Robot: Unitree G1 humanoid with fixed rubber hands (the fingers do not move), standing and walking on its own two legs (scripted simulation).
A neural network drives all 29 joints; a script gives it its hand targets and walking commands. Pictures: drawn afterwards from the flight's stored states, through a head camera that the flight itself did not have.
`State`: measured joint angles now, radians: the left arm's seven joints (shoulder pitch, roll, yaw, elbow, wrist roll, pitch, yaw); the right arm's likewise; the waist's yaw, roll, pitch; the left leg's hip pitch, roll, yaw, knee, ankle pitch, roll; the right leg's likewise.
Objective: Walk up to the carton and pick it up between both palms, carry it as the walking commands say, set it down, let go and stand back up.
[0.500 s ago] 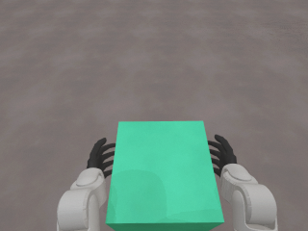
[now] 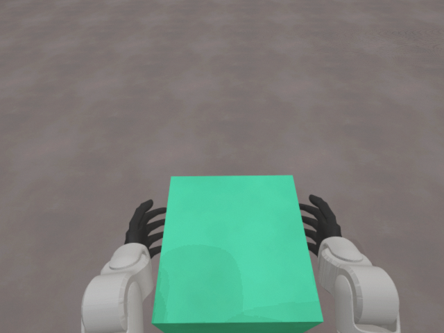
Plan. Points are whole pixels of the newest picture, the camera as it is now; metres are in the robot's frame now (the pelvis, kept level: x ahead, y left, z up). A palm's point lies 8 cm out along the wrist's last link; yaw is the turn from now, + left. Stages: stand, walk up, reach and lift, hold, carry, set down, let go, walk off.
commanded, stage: carry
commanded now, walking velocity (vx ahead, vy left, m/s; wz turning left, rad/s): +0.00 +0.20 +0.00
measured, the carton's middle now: (232, 265) +0.24 +0.00 +0.01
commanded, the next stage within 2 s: none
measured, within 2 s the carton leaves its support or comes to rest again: neither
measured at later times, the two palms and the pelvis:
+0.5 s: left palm (118, 249) +0.23 +0.17 +0.10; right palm (313, 249) +0.22 -0.12 +0.10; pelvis -0.01 +0.03 +0.01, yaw -1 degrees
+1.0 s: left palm (35, 275) +0.20 +0.29 +0.10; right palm (234, 269) +0.20 +0.00 +0.10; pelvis -0.04 +0.15 +0.01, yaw -1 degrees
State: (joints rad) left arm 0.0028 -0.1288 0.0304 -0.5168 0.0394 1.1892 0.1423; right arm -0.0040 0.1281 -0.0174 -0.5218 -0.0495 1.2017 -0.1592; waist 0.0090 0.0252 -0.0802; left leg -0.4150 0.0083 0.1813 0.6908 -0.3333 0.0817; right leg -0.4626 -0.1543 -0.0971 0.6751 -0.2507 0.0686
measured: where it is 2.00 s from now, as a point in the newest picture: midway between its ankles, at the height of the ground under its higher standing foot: outside the picture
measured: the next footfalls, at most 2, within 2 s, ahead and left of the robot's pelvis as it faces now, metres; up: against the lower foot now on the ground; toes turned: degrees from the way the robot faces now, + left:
right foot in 0.62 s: +0.02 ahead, -0.07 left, +0.00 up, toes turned -12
left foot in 0.94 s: +0.02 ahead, +0.25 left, +0.00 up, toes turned +6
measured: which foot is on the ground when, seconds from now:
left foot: down 0.00-0.62, up 0.64-0.92, down 0.94-1.00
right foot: down 0.00-0.36, up 0.38-0.60, down 0.62-0.94, up 0.96-1.00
